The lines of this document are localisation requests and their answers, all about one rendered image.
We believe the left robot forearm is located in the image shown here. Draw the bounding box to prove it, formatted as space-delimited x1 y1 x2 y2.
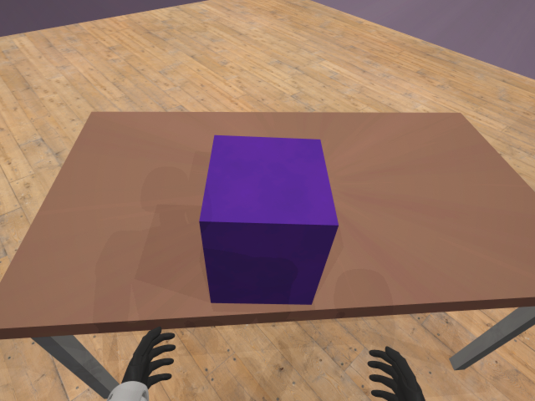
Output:
107 381 149 401

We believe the robot left hand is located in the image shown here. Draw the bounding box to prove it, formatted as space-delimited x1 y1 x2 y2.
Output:
122 327 176 389

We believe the robot right hand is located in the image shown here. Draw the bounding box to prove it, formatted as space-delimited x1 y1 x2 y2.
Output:
368 346 425 401

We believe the table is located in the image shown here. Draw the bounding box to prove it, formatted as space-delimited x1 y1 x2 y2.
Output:
0 112 535 399

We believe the carton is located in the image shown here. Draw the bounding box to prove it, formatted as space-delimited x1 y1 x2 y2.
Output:
199 135 339 305

